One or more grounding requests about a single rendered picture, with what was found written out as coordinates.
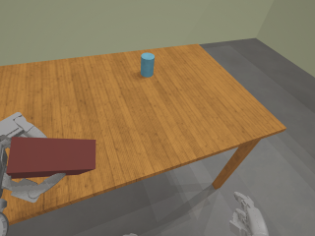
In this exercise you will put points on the left robot hand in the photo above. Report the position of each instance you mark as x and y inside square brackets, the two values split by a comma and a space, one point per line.
[16, 125]

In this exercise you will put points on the sponge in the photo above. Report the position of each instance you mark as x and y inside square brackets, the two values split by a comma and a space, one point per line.
[43, 157]

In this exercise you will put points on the table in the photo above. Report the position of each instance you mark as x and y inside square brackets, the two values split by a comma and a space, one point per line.
[191, 108]

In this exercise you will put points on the right robot hand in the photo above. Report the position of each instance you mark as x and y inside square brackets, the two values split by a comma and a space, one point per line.
[251, 221]

